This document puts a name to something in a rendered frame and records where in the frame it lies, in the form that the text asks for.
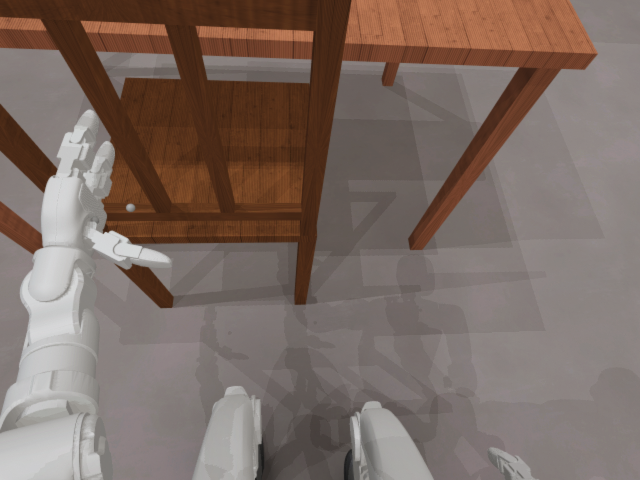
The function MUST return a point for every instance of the robot left thigh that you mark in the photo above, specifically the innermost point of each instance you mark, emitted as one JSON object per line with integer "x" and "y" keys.
{"x": 233, "y": 432}

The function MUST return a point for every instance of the chair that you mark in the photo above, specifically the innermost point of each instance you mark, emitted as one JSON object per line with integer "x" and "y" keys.
{"x": 203, "y": 161}

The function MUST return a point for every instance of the robot thigh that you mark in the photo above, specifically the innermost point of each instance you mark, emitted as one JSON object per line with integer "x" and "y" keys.
{"x": 233, "y": 432}
{"x": 379, "y": 439}

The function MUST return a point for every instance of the robot left upper arm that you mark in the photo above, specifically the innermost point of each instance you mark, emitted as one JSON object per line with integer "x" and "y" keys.
{"x": 72, "y": 447}

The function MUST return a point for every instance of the right robot hand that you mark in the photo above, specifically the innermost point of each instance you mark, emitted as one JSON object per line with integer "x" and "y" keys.
{"x": 513, "y": 468}

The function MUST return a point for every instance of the left robot forearm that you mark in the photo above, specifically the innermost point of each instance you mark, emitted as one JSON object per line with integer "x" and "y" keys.
{"x": 57, "y": 368}

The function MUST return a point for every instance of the left robot hand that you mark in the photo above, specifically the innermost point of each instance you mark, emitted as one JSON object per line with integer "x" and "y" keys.
{"x": 73, "y": 196}

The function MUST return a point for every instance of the robot right thigh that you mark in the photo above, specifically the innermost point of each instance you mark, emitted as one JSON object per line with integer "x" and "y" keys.
{"x": 379, "y": 439}

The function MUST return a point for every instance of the table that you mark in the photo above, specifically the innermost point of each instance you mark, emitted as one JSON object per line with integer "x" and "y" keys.
{"x": 541, "y": 37}

